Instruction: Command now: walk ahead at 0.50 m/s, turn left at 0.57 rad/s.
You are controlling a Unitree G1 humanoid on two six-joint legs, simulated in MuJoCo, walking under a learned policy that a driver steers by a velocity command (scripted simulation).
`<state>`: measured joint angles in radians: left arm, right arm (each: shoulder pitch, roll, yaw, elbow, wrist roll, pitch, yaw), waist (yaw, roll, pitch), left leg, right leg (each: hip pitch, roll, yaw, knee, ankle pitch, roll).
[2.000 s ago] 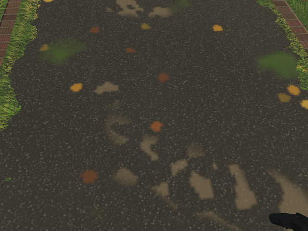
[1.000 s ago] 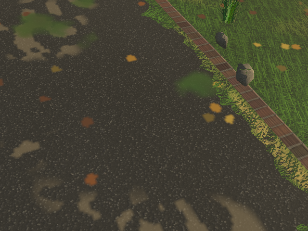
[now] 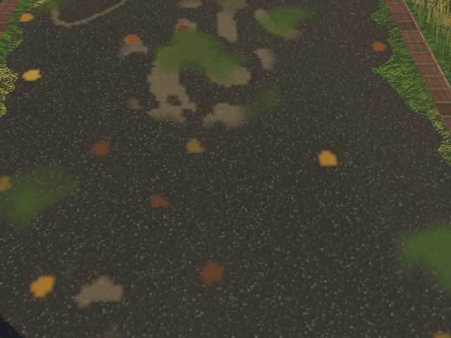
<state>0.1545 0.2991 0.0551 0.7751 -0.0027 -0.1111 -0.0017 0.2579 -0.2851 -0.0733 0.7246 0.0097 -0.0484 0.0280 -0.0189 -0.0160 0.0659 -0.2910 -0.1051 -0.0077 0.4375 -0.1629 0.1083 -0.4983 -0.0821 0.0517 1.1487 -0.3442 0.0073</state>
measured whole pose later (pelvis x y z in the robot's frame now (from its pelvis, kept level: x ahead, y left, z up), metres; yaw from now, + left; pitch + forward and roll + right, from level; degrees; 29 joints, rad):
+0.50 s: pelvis +0.29 -0.05 +0.00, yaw +17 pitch +1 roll -1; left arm 0.24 0.26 0.06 0.79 0.01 -0.10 -0.01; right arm 0.27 -0.31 -0.07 0.68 0.02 -0.02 -0.01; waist 0.03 0.05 0.02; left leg -0.56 0.04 -0.07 1.15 -0.34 0.02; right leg -0.23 0.03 -0.07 0.40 -0.19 -0.03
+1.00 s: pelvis +0.53 +0.09 +0.01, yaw +20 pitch +1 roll +1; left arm 0.21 0.32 0.05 0.84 -0.02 -0.07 -0.01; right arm 0.28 -0.27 -0.05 0.72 0.00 -0.07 0.02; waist -0.01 -0.04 0.02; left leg -0.22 -0.05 0.05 0.37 -0.17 0.06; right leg -0.57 -0.11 0.02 1.10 -0.28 0.00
